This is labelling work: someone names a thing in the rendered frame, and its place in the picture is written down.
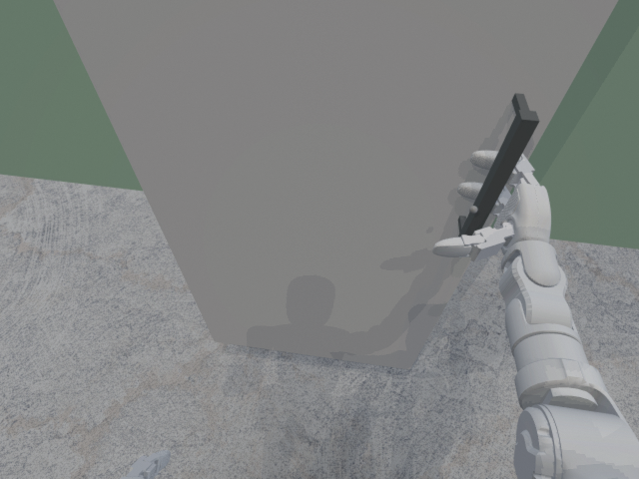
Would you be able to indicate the right robot upper arm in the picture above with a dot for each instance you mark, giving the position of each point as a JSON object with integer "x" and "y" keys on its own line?
{"x": 554, "y": 442}

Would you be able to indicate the robot left hand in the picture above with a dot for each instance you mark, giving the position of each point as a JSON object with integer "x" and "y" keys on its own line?
{"x": 149, "y": 467}

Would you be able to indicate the fridge door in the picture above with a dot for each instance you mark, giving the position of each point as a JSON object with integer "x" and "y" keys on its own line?
{"x": 302, "y": 157}

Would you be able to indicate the robot right hand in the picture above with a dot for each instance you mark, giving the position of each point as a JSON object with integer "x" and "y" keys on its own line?
{"x": 527, "y": 211}

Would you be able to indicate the handle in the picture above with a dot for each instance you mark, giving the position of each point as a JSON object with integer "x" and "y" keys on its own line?
{"x": 518, "y": 136}

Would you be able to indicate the robot right forearm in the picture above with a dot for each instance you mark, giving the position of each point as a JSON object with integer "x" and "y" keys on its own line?
{"x": 552, "y": 367}

